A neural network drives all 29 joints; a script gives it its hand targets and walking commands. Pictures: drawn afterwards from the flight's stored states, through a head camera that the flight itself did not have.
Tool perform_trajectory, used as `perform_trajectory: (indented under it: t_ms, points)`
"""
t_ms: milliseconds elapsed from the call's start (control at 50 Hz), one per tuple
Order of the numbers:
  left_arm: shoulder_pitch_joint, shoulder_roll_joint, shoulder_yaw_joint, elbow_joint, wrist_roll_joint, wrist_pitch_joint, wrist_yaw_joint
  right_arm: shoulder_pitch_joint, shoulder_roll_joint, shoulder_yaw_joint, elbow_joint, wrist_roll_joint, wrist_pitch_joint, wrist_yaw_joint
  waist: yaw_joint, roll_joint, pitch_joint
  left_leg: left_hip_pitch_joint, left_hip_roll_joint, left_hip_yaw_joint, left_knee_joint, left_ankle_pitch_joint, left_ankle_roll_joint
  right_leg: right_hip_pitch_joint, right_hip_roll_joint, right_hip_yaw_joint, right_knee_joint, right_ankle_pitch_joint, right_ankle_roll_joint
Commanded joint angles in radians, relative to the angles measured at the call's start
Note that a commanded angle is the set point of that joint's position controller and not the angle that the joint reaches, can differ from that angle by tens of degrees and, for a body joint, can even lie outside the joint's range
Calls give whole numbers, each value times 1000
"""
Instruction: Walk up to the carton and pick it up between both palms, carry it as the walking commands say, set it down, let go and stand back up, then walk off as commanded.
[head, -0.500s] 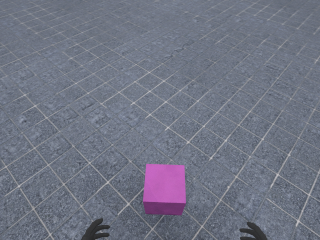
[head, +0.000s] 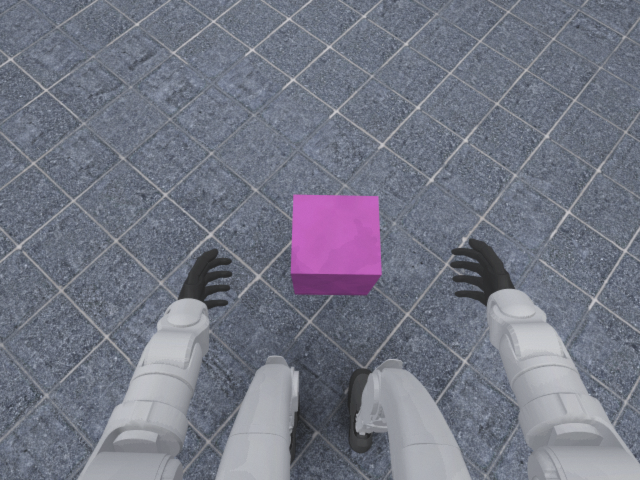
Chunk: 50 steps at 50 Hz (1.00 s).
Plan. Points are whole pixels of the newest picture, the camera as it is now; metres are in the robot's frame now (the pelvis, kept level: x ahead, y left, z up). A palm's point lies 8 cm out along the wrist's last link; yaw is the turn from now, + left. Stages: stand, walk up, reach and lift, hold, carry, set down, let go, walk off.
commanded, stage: reach and lift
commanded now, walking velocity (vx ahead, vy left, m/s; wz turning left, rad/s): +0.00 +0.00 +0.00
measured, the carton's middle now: (333, 249) +0.55 +0.01 -0.57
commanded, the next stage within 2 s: none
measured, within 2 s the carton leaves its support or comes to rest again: neither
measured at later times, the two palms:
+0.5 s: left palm (214, 223) +0.45 +0.23 -0.18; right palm (456, 227) +0.47 -0.18 -0.18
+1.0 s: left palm (230, 200) +0.52 +0.22 -0.23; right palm (441, 204) +0.53 -0.17 -0.22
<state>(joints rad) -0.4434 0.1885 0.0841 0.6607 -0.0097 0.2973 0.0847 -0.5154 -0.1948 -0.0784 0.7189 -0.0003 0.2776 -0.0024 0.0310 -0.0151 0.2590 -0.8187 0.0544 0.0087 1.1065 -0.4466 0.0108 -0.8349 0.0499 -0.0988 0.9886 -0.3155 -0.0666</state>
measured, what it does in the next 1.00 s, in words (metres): lowers itself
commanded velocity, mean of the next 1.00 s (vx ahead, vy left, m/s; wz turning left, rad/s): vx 0.00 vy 0.00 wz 0.00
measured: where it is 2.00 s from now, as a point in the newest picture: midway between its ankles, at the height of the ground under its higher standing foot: (323, 431)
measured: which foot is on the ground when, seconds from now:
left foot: down 0.00-1.00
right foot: down 0.00-1.00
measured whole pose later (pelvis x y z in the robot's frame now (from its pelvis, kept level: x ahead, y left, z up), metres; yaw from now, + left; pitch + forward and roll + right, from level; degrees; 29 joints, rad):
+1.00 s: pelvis -0.02 +0.00 -0.07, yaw -1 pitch +30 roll -3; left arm -1.33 0.40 0.18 0.71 -0.18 0.28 0.12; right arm -1.38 -0.35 -0.21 0.78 0.10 0.27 -0.10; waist 0.03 0.00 0.52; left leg -1.44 0.04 0.00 1.37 -0.45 0.02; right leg -1.45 0.04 -0.10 1.24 -0.31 -0.06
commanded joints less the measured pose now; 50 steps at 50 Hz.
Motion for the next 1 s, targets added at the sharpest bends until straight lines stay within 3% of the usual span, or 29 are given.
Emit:
perform_trajectory:
  t_ms: [0,60,100,120,180,200,220,240,280,340,360,400,440,480,500,520,540,560,600,680,700,720,760,820,840,860,880,900,980]
  points:
    - [-565,150,60,-184,-39,-14,32,-444,-282,-181,-18,34,-13,-32,-37,166,-815,62,-64,-55,-225,-7,-38,170,-49,141,-50,-46,13]
    - [-528,138,72,-105,-40,-18,45,-458,-254,-160,8,53,-21,-42,-3,184,-857,40,-69,-46,-204,129,-53,163,-46,159,-43,63,8]
    - [-571,158,96,-108,-54,-47,56,-495,-324,-199,-2,31,-48,-52,-45,122,-989,50,-77,-66,-160,235,-61,161,-32,145,-8,172,10]
    - [-616,170,77,-145,-64,-62,64,-550,-304,-180,-23,67,-62,-53,-7,157,-1039,79,-73,-69,-156,289,-63,151,-30,145,10,208,14]
    - [-595,184,85,-117,-81,-87,77,-539,-324,-181,-9,70,-91,-71,-27,128,-1271,82,-100,-66,-93,445,-62,210,-19,148,48,381,24]
    - [-657,208,93,-186,-106,-102,68,-637,-311,-145,-129,114,-99,-80,-13,95,-1396,49,-107,-58,-101,442,-45,325,-22,170,60,458,23]
    - [-645,206,80,-204,-108,-101,70,-606,-355,-194,-128,96,-100,-88,-72,75,-1470,80,-107,-75,-104,462,-50,334,-9,157,64,479,24]
    - [-696,222,102,-178,-97,-107,75,-646,-347,-194,-85,98,-107,-91,-26,136,-1404,94,-112,-71,-89,480,-59,248,-10,161,59,453,25]
    - [-749,221,68,-213,-140,-107,67,-671,-342,-187,-117,115,-107,-103,-69,123,-1480,103,-121,-75,-80,513,-49,330,-7,158,71,516,18]
    - [-825,310,101,-270,-171,-104,69,-812,-353,-151,-275,164,-106,-117,-17,87,-1751,142,-127,-63,-43,579,-28,509,-7,171,114,641,27]
    - [-898,323,105,-306,-155,-117,70,-819,-335,-135,-268,184,-100,-127,-22,126,-1749,95,-125,-52,-27,627,-33,526,-12,193,137,716,23]
    - [-876,354,84,-449,-214,-77,84,-836,-380,-165,-398,192,-67,-138,-48,72,-2052,198,-142,-58,-24,681,-20,709,2,176,182,824,20]
    - [-912,344,49,-346,-250,-31,82,-892,-413,-184,-365,213,-26,-131,-54,52,-1931,117,-135,-60,-49,561,-4,668,-9,179,172,732,16]
    - [-945,368,103,-393,-210,-43,88,-1001,-411,-178,-426,209,-43,-136,-20,65,-1884,-98,-143,-43,-30,565,8,749,-40,230,218,874,5]
    - [-1052,426,110,-542,-229,-42,93,-1054,-483,-220,-548,183,-35,-144,-56,30,-2023,-133,-146,-28,-38,493,13,878,-41,243,223,868,2]
    - [-1117,448,130,-478,-217,-45,90,-1080,-467,-204,-416,177,-30,-142,-48,28,-1895,-244,-140,-22,-43,443,5,821,-51,252,232,848,4]
    - [-1146,449,109,-533,-242,-27,89,-1097,-469,-217,-491,189,-17,-143,-73,-3,-1987,-203,-146,-41,-61,434,22,871,-50,244,237,875,2]
    - [-1164,401,106,-421,-215,-35,82,-1097,-448,-231,-329,177,-41,-138,-74,59,-1858,-176,-138,-51,-38,434,6,743,-46,227,244,783,5]
    - [-1248,419,79,-425,-258,-25,80,-1205,-470,-207,-392,206,-22,-127,-33,82,-1932,-21,-127,-54,-23,570,8,595,-18,197,221,689,0]
    - [-1296,410,108,-31,-185,-15,71,-1210,-444,-243,3,160,-18,-108,-26,133,-1680,59,-101,-68,23,511,-33,169,6,131,191,407,15]
    - [-1273,401,134,-20,-172,-17,64,-1190,-446,-220,-5,151,-17,-109,-3,116,-1726,68,-109,-51,38,539,-28,232,1,152,176,460,13]
    - [-1257,393,120,-9,-175,-28,59,-1163,-423,-211,14,145,-22,-109,-30,109,-1738,12,-112,-45,37,565,-25,299,5,154,195,543,10]
    - [-1162,372,175,128,-110,-49,43,-1106,-376,-233,144,99,-36,-103,14,65,-1616,-230,-128,-22,31,466,-12,359,-15,179,227,577,17]
    - [-1190,343,138,57,-129,-72,32,-1168,-393,-264,27,71,-65,-104,-35,58,-1754,-133,-125,-47,69,557,-18,329,3,152,259,623,13]
    - [-1182,322,133,54,-112,-79,31,-1143,-416,-285,44,73,-75,-99,-33,139,-1732,-126,-115,-56,85,588,-33,238,10,143,282,596,13]
    - [-1310,384,153,-86,-131,-93,31,-1181,-385,-245,3,104,-74,-103,-13,107,-1803,-79,-126,-62,125,606,-14,221,11,158,294,589,13]
    - [-1265,364,151,67,-120,-90,30,-1199,-405,-249,73,103,-79,-92,4,104,-1684,-176,-117,-59,138,540,-18,110,15,139,325,528,20]
    - [-1293,385,161,-32,-123,-100,36,-1201,-380,-236,27,102,-81,-95,13,100,-1814,-114,-118,-66,152,578,-15,159,3,155,340,552,22]
    - [-1408,444,109,-77,-180,-71,47,-1344,-484,-236,-81,139,-58,-127,-26,121,-1919,-123,-114,-51,263,471,-22,82,17,131,437,424,19]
